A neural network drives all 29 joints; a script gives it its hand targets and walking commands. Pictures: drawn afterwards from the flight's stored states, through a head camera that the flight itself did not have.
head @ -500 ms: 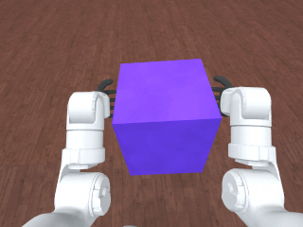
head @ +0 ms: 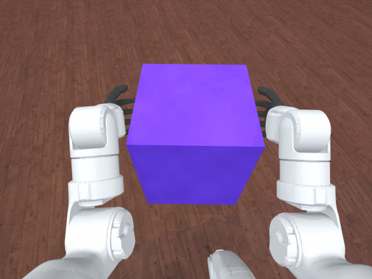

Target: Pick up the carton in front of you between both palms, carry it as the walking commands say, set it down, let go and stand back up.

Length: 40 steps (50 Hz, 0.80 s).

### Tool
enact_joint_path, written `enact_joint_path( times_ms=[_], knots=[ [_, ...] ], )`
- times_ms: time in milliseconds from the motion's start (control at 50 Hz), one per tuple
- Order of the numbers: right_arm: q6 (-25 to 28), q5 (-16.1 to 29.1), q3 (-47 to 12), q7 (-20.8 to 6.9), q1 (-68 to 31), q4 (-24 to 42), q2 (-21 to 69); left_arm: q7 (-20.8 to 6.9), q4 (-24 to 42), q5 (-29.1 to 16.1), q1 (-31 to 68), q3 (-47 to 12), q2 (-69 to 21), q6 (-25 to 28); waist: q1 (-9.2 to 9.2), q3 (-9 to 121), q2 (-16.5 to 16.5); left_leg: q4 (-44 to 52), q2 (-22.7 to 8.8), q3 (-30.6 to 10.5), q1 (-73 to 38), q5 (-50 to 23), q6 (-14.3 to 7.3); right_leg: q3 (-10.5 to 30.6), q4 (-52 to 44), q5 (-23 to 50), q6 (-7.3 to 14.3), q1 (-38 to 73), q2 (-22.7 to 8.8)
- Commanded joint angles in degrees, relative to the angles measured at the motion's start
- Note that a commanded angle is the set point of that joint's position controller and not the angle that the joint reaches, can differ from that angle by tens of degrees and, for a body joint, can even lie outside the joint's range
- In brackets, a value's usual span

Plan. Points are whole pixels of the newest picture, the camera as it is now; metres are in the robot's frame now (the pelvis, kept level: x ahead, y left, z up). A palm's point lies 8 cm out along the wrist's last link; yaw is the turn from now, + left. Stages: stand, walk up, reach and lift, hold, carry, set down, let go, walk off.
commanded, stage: carry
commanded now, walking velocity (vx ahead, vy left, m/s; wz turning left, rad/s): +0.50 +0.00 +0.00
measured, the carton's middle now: (192, 140) +0.39 -0.03 +0.07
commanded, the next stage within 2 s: none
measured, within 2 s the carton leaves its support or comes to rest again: neither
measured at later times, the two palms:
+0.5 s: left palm (106, 21) +0.66 +0.15 +0.20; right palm (224, 9) +0.70 -0.15 +0.20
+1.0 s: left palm out of the picture +1.01 +0.12 +0.22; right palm out of the picture +1.00 -0.18 +0.22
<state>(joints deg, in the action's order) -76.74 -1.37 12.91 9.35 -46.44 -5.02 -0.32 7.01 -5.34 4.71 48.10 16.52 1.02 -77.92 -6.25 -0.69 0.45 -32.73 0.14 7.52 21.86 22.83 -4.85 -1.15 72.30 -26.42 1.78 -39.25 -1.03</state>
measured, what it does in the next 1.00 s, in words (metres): climbs: right foot, then left foot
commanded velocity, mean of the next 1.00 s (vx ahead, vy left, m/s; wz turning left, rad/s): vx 0.50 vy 0.00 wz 0.00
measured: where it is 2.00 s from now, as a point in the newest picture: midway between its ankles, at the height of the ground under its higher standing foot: (173, 110)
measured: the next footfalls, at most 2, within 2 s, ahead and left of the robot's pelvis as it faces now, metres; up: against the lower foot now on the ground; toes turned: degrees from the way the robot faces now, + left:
right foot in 0.18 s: +0.30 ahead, -0.12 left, +0.03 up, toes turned -6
left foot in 0.58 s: +0.56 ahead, +0.08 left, +0.04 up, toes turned +7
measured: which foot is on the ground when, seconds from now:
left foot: down 0.00-0.20, up 0.22-0.56, down 0.58-1.00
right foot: up 0.00-0.16, down 0.18-0.64, up 0.66-1.00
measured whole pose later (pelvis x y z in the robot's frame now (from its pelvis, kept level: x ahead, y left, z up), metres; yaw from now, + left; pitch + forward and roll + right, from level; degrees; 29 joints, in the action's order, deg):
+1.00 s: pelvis +0.63 -0.02 +0.05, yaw +0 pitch +5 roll +0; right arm -74.6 -3.7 14.7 8.2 -48.0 -9.2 0.4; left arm 7.0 -6.9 6.0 47.5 16.6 0.4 -76.7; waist -3.3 3.6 0.1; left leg -26.4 -1.0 6.7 7.6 23.3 -1.0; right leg -6.6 29.9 -4.4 1.4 -32.9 -1.1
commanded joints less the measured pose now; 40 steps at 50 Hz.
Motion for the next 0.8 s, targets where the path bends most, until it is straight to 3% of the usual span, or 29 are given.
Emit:
enact_joint_path(
  times_ms=[0, 40, 100, 140, 160, 180, 200, 220, 240, 260, 300, 340, 400, 440, 520, 540, 560, 580, 600, 620, 640, 660, 680, 720, 780],
  knots=[
    [1.3, 30.0, -34.1, -15.5, -52.7, 12.2, 63.9, -8.9, 6.9, -20.5, 41.9, -31.1, -56.8, 2.1, 1.94, 30.5, -6.9, 10.6, -15.1, -21.0, -29.0, -12.1, -9.4, 0.0, -9.5, 1.2, -0.7, -8.4, -2.4],
    [0.7, 28.6, -33.7, -15.6, -49.7, 9.2, 62.5, -8.8, 5.3, -19.6, 40.2, -31.6, -55.7, 1.5, 1.95, 29.3, -7.6, 11.6, -14.2, -16.0, -25.4, -14.8, -8.1, -1.5, -20.2, 5.7, -0.9, -2.5, -2.5],
    [0.2, 26.3, -32.6, -16.0, -46.4, 3.4, 61.3, -9.8, 1.0, -19.4, 38.7, -32.2, -55.8, 1.0, 2.93, 26.7, -8.9, 11.0, -12.7, -9.9, -20.6, -19.8, -5.4, -9.1, -32.6, 9.0, 0.0, 8.6, 1.6],
    [0.2, 25.0, -31.6, -16.3, -44.7, -0.3, 61.3, -10.9, -3.0, -20.3, 37.8, -32.0, -57.1, 1.0, 7.15, 28.9, -7.1, -0.5, -10.5, -3.5, -15.3, -32.8, -2.1, -14.7, -40.1, 12.5, 1.5, 26.2, 5.8],
    [0.2, 24.2, -31.1, -16.4, -44.1, -1.9, 61.2, -11.4, -5.7, -20.9, 36.6, -31.6, -57.6, 1.3, 9.78, 33.5, -3.6, -11.0, -8.8, -0.6, -8.3, -34.2, 0.8, -9.6, -39.9, 10.7, 3.3, 41.6, 3.2],
    [0.1, 23.3, -30.1, -16.7, -44.4, -2.9, 61.0, -11.8, -6.8, -21.0, 35.8, -30.8, -57.6, 1.8, 11.76, 37.0, 7.4, -26.3, -3.9, 0.2, 5.2, -17.7, 4.2, 17.8, -47.1, -2.8, 8.5, 52.2, -11.6],
    [0.2, 22.5, -29.0, -16.9, -45.3, -4.0, 61.6, -12.1, -7.1, -21.5, 37.2, -30.2, -58.1, 2.4, 12.11, 34.6, 19.6, -39.1, 4.9, -3.7, 21.6, 6.7, 5.2, 40.3, -54.4, 6.6, 15.4, 57.8, -18.8],
    [0.6, 21.6, -28.4, -16.6, -45.5, -4.8, 62.2, -12.6, -4.9, -23.1, 39.5, -31.3, -59.9, 2.5, 10.87, 32.0, 11.6, -48.1, 1.4, -8.8, 27.5, 7.2, 3.4, 37.4, -50.7, 14.4, 16.3, 58.0, -20.0],
    [1.0, 21.0, -27.6, -16.2, -44.8, -4.2, 61.9, -13.1, -2.2, -25.5, 42.2, -32.5, -62.8, 2.8, 11.48, 30.9, 4.1, -51.4, -0.2, -9.3, 28.7, 5.4, 2.7, 32.0, -47.3, 23.1, 15.8, 54.5, -18.3],
    [1.3, 20.8, -27.4, -15.7, -44.5, -3.5, 62.4, -13.5, 1.4, -27.7, 46.0, -33.9, -64.7, 3.2, 10.99, 29.9, -0.5, -49.5, -1.8, -9.7, 28.5, 3.4, 2.5, 26.1, -46.1, 26.2, 13.4, 51.0, -16.8],
    [1.8, 19.8, -26.4, -14.3, -44.1, -1.2, 62.0, -13.8, 6.4, -31.4, 51.9, -35.9, -67.1, 3.7, 9.38, 30.2, 1.8, -44.1, -3.0, -9.6, 26.1, 0.9, 1.9, 19.9, -48.3, 19.3, 9.9, 47.4, -14.9],
    [2.0, 18.9, -26.5, -13.0, -44.1, 1.0, 60.9, -13.9, 9.0, -33.1, 53.1, -36.5, -67.6, 3.8, 9.17, 29.9, 4.5, -41.3, -2.9, -7.6, 25.9, 0.6, 2.0, 17.9, -50.5, 16.1, 10.1, 45.9, -14.6],
    [1.9, 17.9, -27.3, -11.6, -44.0, 3.8, 58.6, -13.8, 10.6, -33.4, 52.1, -36.6, -66.1, 3.2, 9.84, 28.5, 4.8, -30.4, -4.0, -5.9, 26.3, -0.8, 2.9, 13.4, -52.7, 17.0, 11.3, 45.4, -14.4],
    [1.4, 17.5, -28.1, -11.1, -43.1, 4.3, 57.3, -13.6, 10.2, -32.6, 50.0, -36.6, -64.4, 2.6, 10.06, 27.3, 6.0, -19.6, -3.8, -4.5, 21.1, -3.8, 3.0, 8.6, -53.1, 19.7, 10.0, 43.2, -13.0],
    [0.2, 17.4, -28.9, -12.0, -40.5, 0.4, 56.3, -13.6, 4.8, -29.6, 45.3, -35.4, -61.9, 1.6, 9.60, 25.4, 8.0, -4.7, 1.0, 3.1, 9.3, -9.2, 1.8, 1.6, -50.0, 34.1, 6.6, 42.3, -11.2],
    [0.0, 17.8, -28.9, -12.4, -40.6, -0.9, 56.9, -13.7, 3.3, -29.0, 44.3, -35.1, -61.5, 1.5, 7.83, 26.5, 8.4, -1.5, 2.8, 4.9, 3.2, -9.6, 1.1, -0.9, -45.7, 43.1, 5.2, 41.8, -10.7],
    [0.0, 18.1, -28.6, -12.9, -40.0, -2.8, 57.5, -13.7, 1.8, -28.4, 43.9, -34.7, -61.3, 1.4, 4.55, 29.5, 7.4, 3.2, 4.8, 7.5, -8.0, -11.4, 0.5, -5.4, -37.0, 50.6, 3.0, 39.2, -9.1],
    [0.2, 18.6, -28.2, -13.5, -38.9, -4.4, 58.0, -13.7, 0.4, -27.7, 43.8, -34.4, -61.1, 1.5, 1.50, 34.0, 4.0, 2.4, 1.9, 3.2, -23.3, -9.7, -0.4, -6.8, -26.6, 44.5, 0.8, 31.0, -8.0],
    [0.8, 18.7, -27.6, -13.9, -38.7, -4.9, 57.4, -13.9, 0.1, -27.3, 43.9, -33.7, -61.5, 1.4, 0.35, 38.4, -8.1, 6.9, -11.0, -23.6, -35.7, 4.1, -6.6, -6.3, -12.5, 29.0, -2.2, 14.9, -3.2],
    [1.2, 19.2, -27.6, -14.4, -39.6, -5.3, 58.9, -13.9, -0.6, -26.5, 44.4, -33.3, -62.1, 1.5, 0.70, 34.7, -18.1, 12.7, -19.0, -43.5, -40.1, -11.9, -11.7, -3.0, -0.3, -0.5, -2.7, -0.5, 5.9],
    [1.1, 20.8, -28.2, -14.8, -42.0, -2.8, 60.4, -13.7, -1.3, -25.8, 45.0, -32.5, -62.5, 1.8, 1.12, 34.1, -13.2, 9.1, -19.8, -40.3, -41.2, -22.9, -13.3, 2.1, 8.3, -3.2, -0.5, -5.8, 3.6],
    [1.3, 22.9, -29.5, -15.3, -45.2, -0.9, 62.6, -13.3, -0.7, -25.2, 44.6, -32.0, -62.5, 2.0, 0.92, 33.0, -7.2, 6.5, -18.7, -35.3, -38.4, -30.3, -12.5, 2.6, 10.2, -2.5, 0.3, -7.3, 1.8],
    [1.6, 24.9, -30.8, -15.8, -48.4, 1.9, 64.3, -12.9, -0.1, -24.7, 44.7, -31.9, -62.8, 2.2, 1.39, 31.2, -2.9, 6.5, -17.9, -31.0, -34.5, -30.2, -10.5, 3.4, 6.8, -0.1, 0.5, -7.7, 0.0],
    [2.0, 28.1, -32.5, -16.2, -53.4, 6.6, 66.8, -11.6, 2.3, -24.0, 44.6, -31.4, -62.6, 2.6, 2.53, 30.6, -4.4, 9.2, -16.2, -26.1, -29.8, -24.1, -7.5, 3.2, -1.4, 3.0, 0.1, -4.8, -1.8],
    [1.9, 29.7, -32.8, -16.3, -53.3, 9.1, 66.5, -9.8, 4.9, -22.6, 43.3, -31.4, -61.0, 2.8, 2.09, 30.3, -6.7, 11.3, -16.1, -21.9, -28.5, -24.6, -8.2, 0.6, -11.5, 3.4, -1.1, -3.8, -1.4]
  ],
)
